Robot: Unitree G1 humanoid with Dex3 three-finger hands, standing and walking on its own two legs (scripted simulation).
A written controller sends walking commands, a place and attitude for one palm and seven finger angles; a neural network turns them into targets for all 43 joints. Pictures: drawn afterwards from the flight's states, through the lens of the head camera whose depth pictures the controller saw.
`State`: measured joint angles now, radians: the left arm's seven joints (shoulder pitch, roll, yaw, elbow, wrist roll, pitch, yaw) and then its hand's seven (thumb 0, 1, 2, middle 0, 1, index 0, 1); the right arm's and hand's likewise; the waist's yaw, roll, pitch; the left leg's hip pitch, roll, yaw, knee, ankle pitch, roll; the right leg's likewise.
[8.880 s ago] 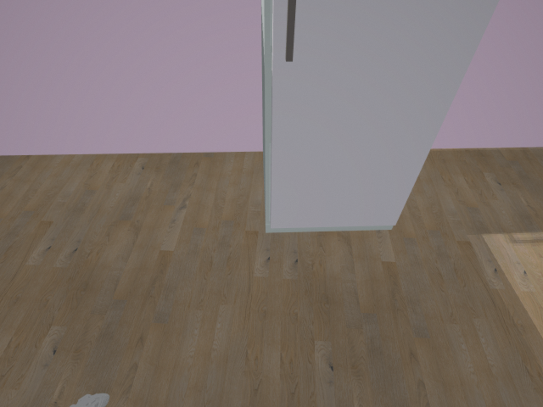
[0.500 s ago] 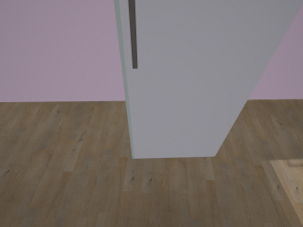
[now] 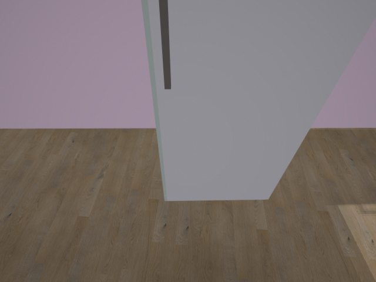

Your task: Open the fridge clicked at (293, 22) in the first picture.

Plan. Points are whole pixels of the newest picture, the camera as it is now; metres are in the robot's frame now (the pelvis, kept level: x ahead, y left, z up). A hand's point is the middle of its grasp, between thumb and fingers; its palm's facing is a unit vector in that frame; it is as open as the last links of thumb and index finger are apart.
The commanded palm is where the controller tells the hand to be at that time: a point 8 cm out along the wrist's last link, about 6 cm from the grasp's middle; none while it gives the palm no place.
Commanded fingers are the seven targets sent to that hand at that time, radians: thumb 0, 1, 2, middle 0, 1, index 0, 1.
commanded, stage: shuffle to correct the standing spot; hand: left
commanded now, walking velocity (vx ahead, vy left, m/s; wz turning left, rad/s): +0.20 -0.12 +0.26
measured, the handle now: (165, 23) +0.61 +0.10 +0.27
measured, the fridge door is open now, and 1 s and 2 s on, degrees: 0 0 0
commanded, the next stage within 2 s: come to a stop and stand still in 0.46 s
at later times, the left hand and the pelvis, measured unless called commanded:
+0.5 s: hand out of the picture +0.14 +0.15 -0.18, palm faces +0.08 -0.97 -0.24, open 7.3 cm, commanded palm none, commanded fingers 0.00 0.90 0.90 -0.20 -0.30 -0.20 -0.30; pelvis +0.11 -0.05 -0.01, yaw +3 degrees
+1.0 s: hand (152, 278) +0.17 +0.10 -0.17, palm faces +0.17 -0.95 -0.25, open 7.3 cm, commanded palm none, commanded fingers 0.00 0.90 0.90 -0.20 -0.30 -0.20 -0.30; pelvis +0.18 -0.09 +0.00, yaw +5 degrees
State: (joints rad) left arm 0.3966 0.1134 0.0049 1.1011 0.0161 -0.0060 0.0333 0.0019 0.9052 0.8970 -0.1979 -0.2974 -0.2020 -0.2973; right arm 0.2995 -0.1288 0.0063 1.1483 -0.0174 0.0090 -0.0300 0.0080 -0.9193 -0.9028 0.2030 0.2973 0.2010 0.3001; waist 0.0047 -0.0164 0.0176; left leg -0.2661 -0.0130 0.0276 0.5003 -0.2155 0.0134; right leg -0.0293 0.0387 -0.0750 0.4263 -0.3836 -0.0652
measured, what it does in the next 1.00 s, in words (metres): walks ahead: right foot, then left foot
